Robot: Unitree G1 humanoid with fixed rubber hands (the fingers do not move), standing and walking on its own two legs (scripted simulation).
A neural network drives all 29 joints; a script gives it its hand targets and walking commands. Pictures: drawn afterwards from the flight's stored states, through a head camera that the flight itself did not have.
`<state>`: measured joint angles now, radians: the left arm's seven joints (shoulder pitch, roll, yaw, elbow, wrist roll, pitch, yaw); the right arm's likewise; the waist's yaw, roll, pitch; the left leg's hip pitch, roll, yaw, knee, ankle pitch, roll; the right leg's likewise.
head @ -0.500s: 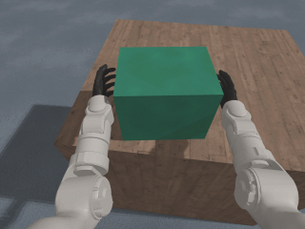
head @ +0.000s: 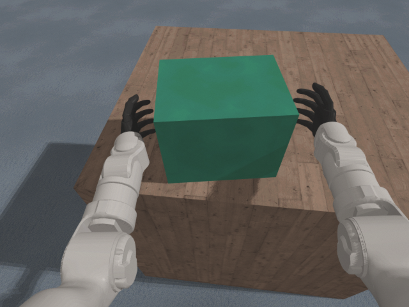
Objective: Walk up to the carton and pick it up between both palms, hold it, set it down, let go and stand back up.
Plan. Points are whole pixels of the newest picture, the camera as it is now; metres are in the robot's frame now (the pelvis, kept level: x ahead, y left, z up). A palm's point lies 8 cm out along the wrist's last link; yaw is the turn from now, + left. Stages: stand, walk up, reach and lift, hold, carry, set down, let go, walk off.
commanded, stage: set down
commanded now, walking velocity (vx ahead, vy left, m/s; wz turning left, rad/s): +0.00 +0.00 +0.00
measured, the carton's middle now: (219, 120) +0.47 -0.02 +0.10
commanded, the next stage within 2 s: none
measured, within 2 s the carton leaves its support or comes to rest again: neither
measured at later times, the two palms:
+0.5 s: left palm (117, 166) +0.36 +0.18 +0.09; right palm (347, 169) +0.35 -0.25 +0.09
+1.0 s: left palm (98, 193) +0.30 +0.19 +0.11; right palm (360, 205) +0.28 -0.25 +0.08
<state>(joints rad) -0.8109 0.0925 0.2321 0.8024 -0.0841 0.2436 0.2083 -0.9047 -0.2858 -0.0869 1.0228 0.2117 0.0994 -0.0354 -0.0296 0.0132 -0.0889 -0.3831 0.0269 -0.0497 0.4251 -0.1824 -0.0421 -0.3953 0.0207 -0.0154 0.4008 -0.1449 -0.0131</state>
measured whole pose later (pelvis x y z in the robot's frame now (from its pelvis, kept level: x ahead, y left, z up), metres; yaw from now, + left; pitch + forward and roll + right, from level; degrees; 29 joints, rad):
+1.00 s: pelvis -0.03 -0.01 +0.00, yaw +0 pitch +3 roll +0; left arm -0.30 0.15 0.17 0.09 -0.16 0.59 0.14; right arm -0.26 -0.38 -0.04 0.32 0.32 0.32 0.02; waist -0.03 0.01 -0.09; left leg -0.33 0.03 -0.05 0.40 -0.13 -0.04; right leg -0.35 0.02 -0.02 0.39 -0.10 -0.02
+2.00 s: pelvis -0.02 +0.00 +0.01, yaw -1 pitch -1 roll +1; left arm 0.14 0.16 0.14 -0.36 -0.20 0.66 0.10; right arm 0.28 -0.32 -0.05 -0.27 0.33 0.39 -0.03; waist -0.03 0.01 0.01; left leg -0.18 0.03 -0.02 0.31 -0.12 -0.04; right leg -0.23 0.02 0.01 0.34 -0.11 -0.02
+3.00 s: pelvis -0.01 +0.00 +0.01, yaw -1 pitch +0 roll +0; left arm 0.26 0.16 0.13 -0.06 -0.17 0.42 0.02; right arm 0.36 -0.24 -0.04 -0.06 0.19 0.23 -0.03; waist -0.03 0.01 0.10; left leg -0.18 0.03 -0.02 0.32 -0.15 -0.04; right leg -0.22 0.02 0.01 0.33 -0.12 -0.02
